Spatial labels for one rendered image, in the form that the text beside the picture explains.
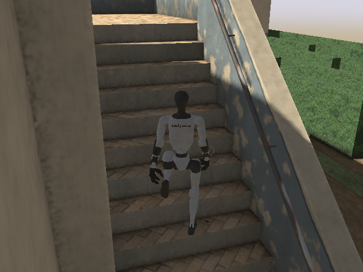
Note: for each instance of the robot right shin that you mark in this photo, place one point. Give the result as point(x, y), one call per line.
point(193, 205)

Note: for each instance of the robot right upper arm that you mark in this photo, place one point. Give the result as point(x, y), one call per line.
point(201, 130)

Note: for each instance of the robot left upper arm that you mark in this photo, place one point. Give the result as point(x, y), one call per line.
point(161, 130)

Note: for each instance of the right robot hand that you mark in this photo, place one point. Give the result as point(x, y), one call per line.
point(206, 163)

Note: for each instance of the left robot hand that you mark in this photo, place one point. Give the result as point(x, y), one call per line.
point(153, 175)

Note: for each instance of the robot left thigh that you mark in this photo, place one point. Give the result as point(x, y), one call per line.
point(168, 160)

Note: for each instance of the right robot forearm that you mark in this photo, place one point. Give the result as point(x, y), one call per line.
point(205, 151)

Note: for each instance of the left robot forearm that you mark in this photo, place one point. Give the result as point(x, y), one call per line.
point(155, 156)

